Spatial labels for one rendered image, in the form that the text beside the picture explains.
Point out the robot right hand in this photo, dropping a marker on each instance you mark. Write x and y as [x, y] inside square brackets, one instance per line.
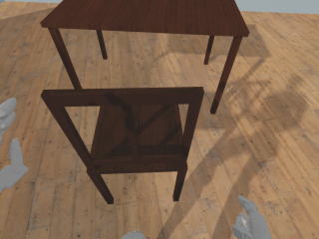
[252, 227]

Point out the table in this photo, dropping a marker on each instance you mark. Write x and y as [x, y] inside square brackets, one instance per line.
[189, 17]

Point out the chair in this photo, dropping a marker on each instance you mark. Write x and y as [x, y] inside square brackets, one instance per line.
[138, 130]

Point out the robot left hand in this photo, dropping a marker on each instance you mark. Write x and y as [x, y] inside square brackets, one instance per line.
[10, 174]

